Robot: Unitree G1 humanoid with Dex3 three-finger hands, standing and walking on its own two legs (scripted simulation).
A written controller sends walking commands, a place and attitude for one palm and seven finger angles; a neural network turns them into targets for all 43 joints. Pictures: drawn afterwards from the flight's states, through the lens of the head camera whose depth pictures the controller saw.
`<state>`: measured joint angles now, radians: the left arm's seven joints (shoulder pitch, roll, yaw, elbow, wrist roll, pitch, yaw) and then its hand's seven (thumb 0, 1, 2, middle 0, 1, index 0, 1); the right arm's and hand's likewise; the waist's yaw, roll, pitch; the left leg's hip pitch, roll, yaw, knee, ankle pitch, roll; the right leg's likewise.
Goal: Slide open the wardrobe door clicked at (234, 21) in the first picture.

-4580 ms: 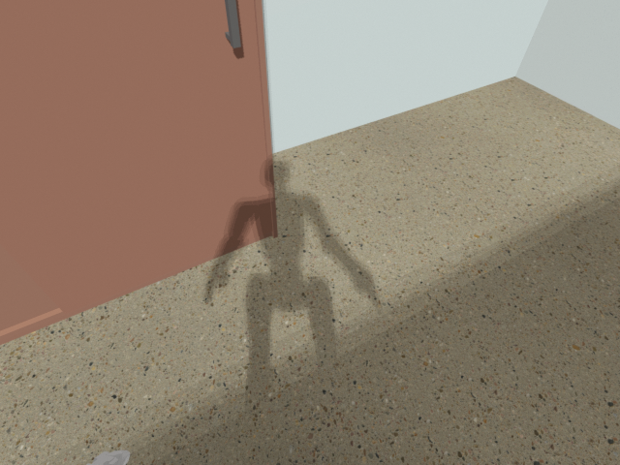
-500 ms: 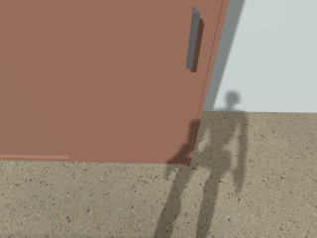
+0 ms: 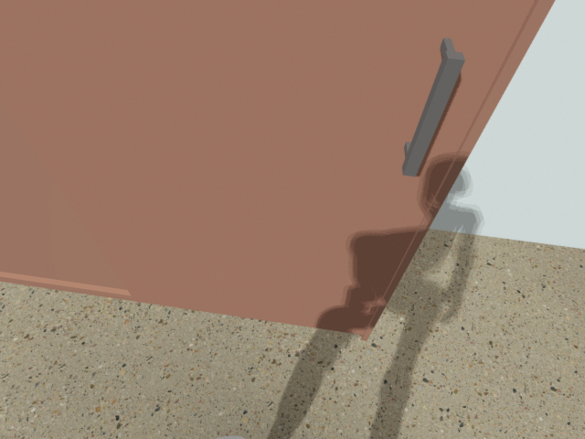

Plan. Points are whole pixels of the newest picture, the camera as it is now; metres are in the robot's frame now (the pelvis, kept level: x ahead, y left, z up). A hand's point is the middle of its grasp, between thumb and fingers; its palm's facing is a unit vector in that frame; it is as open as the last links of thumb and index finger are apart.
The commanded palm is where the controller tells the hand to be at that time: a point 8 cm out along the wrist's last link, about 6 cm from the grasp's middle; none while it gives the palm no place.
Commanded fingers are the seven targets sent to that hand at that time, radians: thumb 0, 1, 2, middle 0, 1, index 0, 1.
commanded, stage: come to a stop and stand still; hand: right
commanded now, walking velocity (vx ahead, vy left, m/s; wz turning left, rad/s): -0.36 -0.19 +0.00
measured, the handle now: (426, 113) +0.53 -0.12 +0.18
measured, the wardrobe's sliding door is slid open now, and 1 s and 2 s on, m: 0.00 0.00 0.00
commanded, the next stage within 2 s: look again from close up in 1.80 s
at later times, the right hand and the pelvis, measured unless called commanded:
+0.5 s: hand out of the picture +0.08 -0.22 -0.18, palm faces +0.09 +0.97 -0.21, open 7.3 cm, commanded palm none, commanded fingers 0.00 -0.90 -0.90 0.20 0.30 0.20 0.30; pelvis +0.03 -0.02 +0.01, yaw -2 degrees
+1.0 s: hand out of the picture +0.01 -0.15 -0.17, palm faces +0.03 +0.98 -0.17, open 7.3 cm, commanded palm none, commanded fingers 0.00 -0.90 -0.90 0.20 0.30 0.20 0.30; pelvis +0.02 +0.01 +0.01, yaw -1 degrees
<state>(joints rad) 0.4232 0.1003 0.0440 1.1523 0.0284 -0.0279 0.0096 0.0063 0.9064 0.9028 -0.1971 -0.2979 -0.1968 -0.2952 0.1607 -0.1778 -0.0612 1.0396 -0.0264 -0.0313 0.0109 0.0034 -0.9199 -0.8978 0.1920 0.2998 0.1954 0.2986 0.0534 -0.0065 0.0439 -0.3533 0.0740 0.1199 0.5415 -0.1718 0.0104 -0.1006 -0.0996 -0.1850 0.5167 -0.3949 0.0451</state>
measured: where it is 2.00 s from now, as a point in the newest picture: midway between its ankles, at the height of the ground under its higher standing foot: outside the picture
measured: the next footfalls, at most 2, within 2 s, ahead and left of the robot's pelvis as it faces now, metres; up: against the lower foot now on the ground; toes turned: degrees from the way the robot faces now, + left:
right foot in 0.36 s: +0.11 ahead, -0.11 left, +0.00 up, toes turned -7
left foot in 0.74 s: +0.02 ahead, +0.13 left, +0.00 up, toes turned +1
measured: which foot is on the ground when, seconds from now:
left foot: down 0.00-0.38, up 0.40-0.72, down 0.74-1.00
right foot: down 0.00-0.00, up 0.02-0.34, down 0.36-1.00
